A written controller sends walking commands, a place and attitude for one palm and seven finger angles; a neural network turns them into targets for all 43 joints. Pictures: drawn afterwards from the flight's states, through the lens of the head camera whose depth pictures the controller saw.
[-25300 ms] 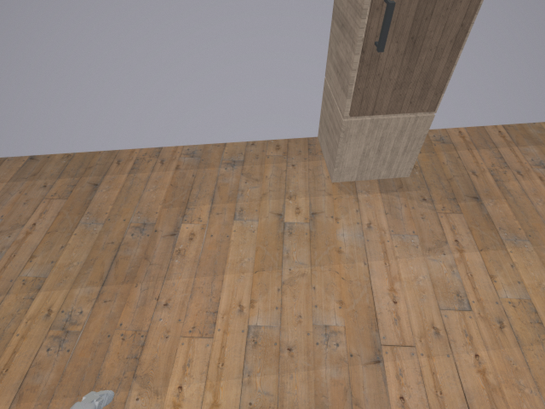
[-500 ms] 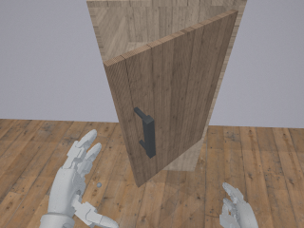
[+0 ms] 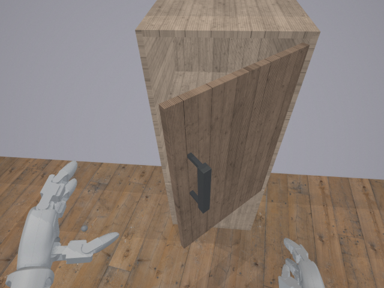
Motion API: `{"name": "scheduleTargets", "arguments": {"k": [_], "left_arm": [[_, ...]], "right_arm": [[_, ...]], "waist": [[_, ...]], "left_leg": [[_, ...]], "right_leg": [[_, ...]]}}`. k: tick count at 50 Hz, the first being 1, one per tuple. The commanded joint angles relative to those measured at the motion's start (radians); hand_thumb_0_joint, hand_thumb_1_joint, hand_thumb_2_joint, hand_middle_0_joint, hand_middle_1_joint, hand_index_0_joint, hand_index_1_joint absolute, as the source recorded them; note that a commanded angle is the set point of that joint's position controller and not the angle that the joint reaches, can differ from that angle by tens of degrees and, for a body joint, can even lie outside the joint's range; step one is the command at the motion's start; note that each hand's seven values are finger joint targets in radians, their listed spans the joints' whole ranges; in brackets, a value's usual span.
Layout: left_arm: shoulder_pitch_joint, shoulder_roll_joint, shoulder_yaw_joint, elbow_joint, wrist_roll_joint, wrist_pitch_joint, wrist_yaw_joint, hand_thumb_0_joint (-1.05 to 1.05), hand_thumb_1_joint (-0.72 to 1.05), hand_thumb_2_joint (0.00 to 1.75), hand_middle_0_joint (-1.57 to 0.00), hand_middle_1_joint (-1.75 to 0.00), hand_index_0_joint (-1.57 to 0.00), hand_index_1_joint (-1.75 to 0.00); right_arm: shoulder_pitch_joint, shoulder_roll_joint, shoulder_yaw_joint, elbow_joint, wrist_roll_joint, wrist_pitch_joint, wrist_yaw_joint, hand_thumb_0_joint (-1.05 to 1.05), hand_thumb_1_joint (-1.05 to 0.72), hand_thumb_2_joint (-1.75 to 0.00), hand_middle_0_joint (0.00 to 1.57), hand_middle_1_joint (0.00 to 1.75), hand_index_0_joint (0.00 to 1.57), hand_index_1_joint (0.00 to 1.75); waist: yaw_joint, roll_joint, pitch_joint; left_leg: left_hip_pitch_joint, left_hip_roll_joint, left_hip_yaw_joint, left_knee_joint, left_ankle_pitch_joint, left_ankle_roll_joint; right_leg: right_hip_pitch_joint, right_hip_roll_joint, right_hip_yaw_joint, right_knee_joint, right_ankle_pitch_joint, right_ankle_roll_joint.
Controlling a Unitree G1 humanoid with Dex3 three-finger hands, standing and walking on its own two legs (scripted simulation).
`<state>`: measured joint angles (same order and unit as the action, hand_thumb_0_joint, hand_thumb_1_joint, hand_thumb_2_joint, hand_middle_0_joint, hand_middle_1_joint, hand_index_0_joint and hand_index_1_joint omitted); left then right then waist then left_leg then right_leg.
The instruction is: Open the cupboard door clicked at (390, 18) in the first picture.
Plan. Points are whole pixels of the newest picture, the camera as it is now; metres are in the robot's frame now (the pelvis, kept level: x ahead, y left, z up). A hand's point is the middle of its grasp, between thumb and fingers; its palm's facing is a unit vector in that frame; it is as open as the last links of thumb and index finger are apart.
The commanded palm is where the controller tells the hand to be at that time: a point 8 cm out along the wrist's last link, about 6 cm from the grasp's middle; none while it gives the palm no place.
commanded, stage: draw the hand back to the body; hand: left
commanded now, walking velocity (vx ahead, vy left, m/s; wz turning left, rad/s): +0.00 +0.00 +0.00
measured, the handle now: (198, 184) +0.33 +0.03 +0.04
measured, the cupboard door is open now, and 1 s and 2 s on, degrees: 42 42 42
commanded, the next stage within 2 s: step back with the hand held close in 0.72 s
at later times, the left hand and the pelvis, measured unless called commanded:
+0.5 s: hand (35, 204) +0.19 +0.26 +0.17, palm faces +0.46 -0.79 -0.40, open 7.8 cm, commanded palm +0.14 +0.30 +0.18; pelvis +0.00 +0.00 +0.01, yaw -1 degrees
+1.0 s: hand (47, 202) +0.20 +0.25 +0.17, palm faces +0.42 -0.78 -0.46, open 7.4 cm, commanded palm +0.14 +0.28 +0.19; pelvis -0.01 -0.01 +0.01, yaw -1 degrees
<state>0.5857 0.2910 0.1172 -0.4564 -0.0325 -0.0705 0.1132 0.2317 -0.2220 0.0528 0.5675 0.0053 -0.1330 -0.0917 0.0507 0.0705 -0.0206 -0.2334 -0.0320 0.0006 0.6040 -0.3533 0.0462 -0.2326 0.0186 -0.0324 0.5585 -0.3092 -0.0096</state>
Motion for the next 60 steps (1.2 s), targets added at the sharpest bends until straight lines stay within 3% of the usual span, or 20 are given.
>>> {"name": "scheduleTargets", "arguments": {"k": [1,7,11,17,19,21,23,30,32,41,42,43,44,45,47,50,53,55,59,60], "left_arm": [[-0.067,0.149,0.149,-0.217,-0.003,-0.072,0.020,0.00,0.34,0.66,-0.18,-0.30,-0.18,-0.30],[-0.104,0.178,0.224,-0.213,-0.006,-0.082,0.021,0.00,0.55,0.75,-0.19,-0.30,-0.19,-0.30],[-0.116,0.205,0.278,-0.198,-0.013,-0.082,0.021,0.00,0.69,0.81,-0.19,-0.30,-0.19,-0.30],[-0.187,0.249,0.358,-0.178,-0.021,-0.089,0.026,0.00,0.90,0.90,-0.20,-0.30,-0.20,-0.30],[-0.159,0.197,0.312,-0.142,-0.023,-0.086,0.017,0.00,0.90,0.90,-0.20,-0.30,-0.20,-0.30],[-0.159,0.185,0.293,-0.133,-0.024,-0.084,0.014,0.00,0.90,0.90,-0.20,-0.30,-0.20,-0.30],[-0.171,0.204,0.303,-0.146,-0.022,-0.085,0.015,0.00,0.90,0.90,-0.20,-0.30,-0.20,-0.30],[-0.181,0.256,0.345,-0.202,-0.014,-0.094,0.025,0.00,0.90,0.90,-0.20,-0.30,-0.20,-0.30],[-0.167,0.233,0.332,-0.172,-0.018,-0.090,0.023,0.00,0.90,0.90,-0.20,-0.30,-0.20,-0.30],[-0.176,0.218,0.318,-0.138,-0.023,-0.093,0.016,0.00,0.90,0.90,-0.20,-0.30,-0.20,-0.30],[-0.266,0.250,0.334,-0.164,-0.021,-0.098,0.022,0.00,0.90,0.90,-0.20,-0.30,-0.20,-0.30],[-0.325,0.369,0.464,-0.166,-0.021,-0.135,0.028,0.00,0.90,0.90,-0.20,-0.30,-0.20,-0.30],[-0.211,0.283,0.406,-0.073,-0.019,-0.133,0.016,0.00,0.90,0.90,-0.20,-0.30,-0.20,-0.30],[-0.197,0.280,0.396,-0.090,-0.013,-0.144,0.011,0.00,0.90,0.90,-0.20,-0.30,-0.20,-0.30],[-0.128,0.241,0.357,-0.094,-0.011,-0.146,0.006,0.00,0.90,0.90,-0.20,-0.30,-0.20,-0.30],[-0.091,0.267,0.373,-0.141,-0.009,-0.145,0.017,0.00,0.90,0.90,-0.20,-0.30,-0.20,-0.30],[-0.056,0.292,0.401,-0.185,-0.009,-0.140,0.028,0.00,0.90,0.90,-0.20,-0.30,-0.20,-0.30],[-0.046,0.320,0.431,-0.209,-0.009,-0.142,0.037,0.00,0.90,0.90,-0.20,-0.30,-0.20,-0.30],[-0.008,0.312,0.436,-0.204,-0.011,-0.140,0.044,0.00,0.90,0.90,-0.20,-0.30,-0.20,-0.30],[-0.008,0.317,0.441,-0.214,-0.010,-0.142,0.046,0.00,0.90,0.90,-0.20,-0.30,-0.20,-0.30]], "right_arm": [[-0.140,-0.094,-0.041,-0.151,-0.001,-0.061,-0.010,0.00,-0.90,-0.90,0.20,0.30,0.20,0.30],[-0.141,-0.100,-0.050,-0.123,-0.003,-0.054,0.002,0.00,-0.90,-0.90,0.20,0.30,0.20,0.30],[-0.150,-0.102,-0.057,-0.110,-0.003,-0.049,0.008,0.00,-0.90,-0.90,0.20,0.30,0.20,0.30],[-0.160,-0.106,-0.064,-0.092,-0.001,-0.039,0.010,0.00,-0.90,-0.90,0.20,0.30,0.20,0.30],[-0.161,-0.108,-0.066,-0.090,0.000,-0.036,0.014,0.00,-0.90,-0.90,0.20,0.30,0.20,0.30],[-0.164,-0.115,-0.070,-0.092,-0.001,-0.033,0.017,0.00,-0.90,-0.90,0.20,0.30,0.20,0.30],[-0.167,-0.117,-0.074,-0.094,-0.002,-0.030,0.016,0.00,-0.90,-0.90,0.20,0.30,0.20,0.30],[-0.174,-0.110,-0.071,-0.085,-0.005,-0.047,0.010,0.00,-0.90,-0.90,0.20,0.30,0.20,0.30],[-0.174,-0.103,-0.068,-0.081,-0.004,-0.045,0.012,0.00,-0.90,-0.90,0.20,0.30,0.20,0.30],[-0.183,-0.104,-0.074,-0.080,-0.003,-0.040,0.011,0.00,-0.90,-0.90,0.20,0.30,0.20,0.30],[-0.182,-0.108,-0.074,-0.074,-0.002,-0.041,0.008,0.00,-0.90,-0.90,0.20,0.30,0.20,0.30],[-0.157,-0.133,-0.077,-0.108,0.013,-0.026,0.007,0.00,-0.90,-0.90,0.20,0.30,0.20,0.30],[-0.157,-0.119,-0.081,-0.092,0.005,-0.012,0.005,0.00,-0.90,-0.90,0.20,0.30,0.20,0.30],[-0.158,-0.128,-0.084,-0.101,0.004,-0.003,0.008,0.00,-0.90,-0.90,0.20,0.30,0.20,0.30],[-0.160,-0.130,-0.087,-0.110,0.001,0.012,0.011,0.00,-0.90,-0.90,0.20,0.30,0.20,0.30],[-0.166,-0.135,-0.095,-0.122,0.002,0.027,0.006,0.00,-0.90,-0.90,0.20,0.30,0.20,0.30],[-0.156,-0.131,-0.103,-0.146,0.009,0.047,0.005,0.00,-0.90,-0.90,0.20,0.30,0.20,0.30],[-0.165,-0.130,-0.107,-0.148,0.010,0.057,-0.001,0.00,-0.90,-0.90,0.20,0.30,0.20,0.30],[-0.158,-0.124,-0.111,-0.164,0.014,0.071,-0.001,0.00,-0.90,-0.90,0.20,0.30,0.20,0.30],[-0.162,-0.130,-0.113,-0.163,0.012,0.071,-0.003,0.00,-0.90,-0.90,0.20,0.30,0.20,0.30]], "waist": [[0.005,-0.040,-0.052],[0.011,0.005,-0.058],[0.015,-0.009,-0.051],[0.017,0.011,-0.033],[0.011,-0.003,-0.016],[0.010,-0.017,-0.009],[0.013,-0.038,-0.029],[0.023,0.023,-0.062],[0.019,0.002,-0.024],[0.017,-0.016,-0.004],[0.009,-0.014,-0.030],[-0.031,-0.044,0.049],[-0.035,-0.102,0.030],[-0.032,-0.071,0.018],[-0.035,-0.073,-0.052],[-0.035,-0.034,-0.121],[-0.036,-0.073,-0.174],[-0.035,-0.049,-0.180],[-0.040,-0.070,-0.160],[-0.038,-0.040,-0.159]], "left_leg": [[0.042,0.058,-0.042,-0.168,0.309,-0.042],[0.086,0.065,-0.040,-0.213,0.378,-0.058],[0.101,0.068,-0.035,-0.228,0.417,-0.063],[0.110,0.066,-0.030,-0.253,0.375,-0.063],[0.116,0.066,-0.026,-0.259,0.363,-0.056],[0.114,0.067,-0.027,-0.265,0.353,-0.051],[0.119,0.062,-0.023,-0.264,0.330,-0.042],[0.132,0.054,-0.018,-0.254,0.367,-0.045],[0.124,0.053,-0.018,-0.257,0.359,-0.045],[0.132,0.051,-0.004,-0.261,0.288,-0.029],[0.143,0.047,-0.001,-0.257,0.293,-0.027],[0.073,0.061,-0.031,-0.232,0.213,-0.007],[0.088,0.056,-0.037,-0.203,0.205,-0.003],[0.085,0.053,-0.035,-0.198,0.233,-0.005],[0.094,0.061,-0.024,-0.191,0.281,-0.009],[0.091,0.074,-0.020,-0.179,0.391,-0.013],[0.075,0.083,-0.020,-0.160,0.456,-0.018],[0.044,0.085,-0.032,-0.159,0.472,-0.021],[0.000,0.093,-0.035,-0.153,0.423,-0.017],[-0.017,0.094,-0.044,-0.159,0.413,-0.015]], "right_leg": [[0.080,-0.016,0.002,-0.119,0.193,-0.012],[0.130,-0.014,0.004,-0.154,0.224,-0.014],[0.150,-0.011,0.006,-0.175,0.256,-0.013],[0.160,-0.008,0.008,-0.203,0.237,-0.014],[0.150,-0.008,0.009,-0.212,0.233,-0.011],[0.154,-0.010,0.010,-0.219,0.230,-0.010],[0.161,-0.008,0.014,-0.224,0.229,-0.010],[0.191,-0.010,0.020,-0.224,0.268,-0.016],[0.173,-0.009,0.018,-0.228,0.265,-0.014],[0.154,-0.013,0.033,-0.256,0.219,-0.009],[0.161,-0.014,0.036,-0.256,0.230,-0.009],[0.057,-0.049,0.136,-0.301,0.259,-0.008],[0.048,-0.069,0.146,-0.307,0.270,-0.010],[0.055,-0.079,0.143,-0.300,0.321,-0.016],[0.082,-0.087,0.131,-0.267,0.381,-0.011],[0.118,-0.096,0.116,-0.209,0.519,-0.008],[0.143,-0.092,0.115,-0.162,0.587,-0.005],[0.154,-0.096,0.111,-0.139,0.597,-0.011],[0.121,-0.089,0.122,-0.124,0.545,-0.007],[0.128,-0.090,0.119,-0.119,0.531,-0.009]]}}
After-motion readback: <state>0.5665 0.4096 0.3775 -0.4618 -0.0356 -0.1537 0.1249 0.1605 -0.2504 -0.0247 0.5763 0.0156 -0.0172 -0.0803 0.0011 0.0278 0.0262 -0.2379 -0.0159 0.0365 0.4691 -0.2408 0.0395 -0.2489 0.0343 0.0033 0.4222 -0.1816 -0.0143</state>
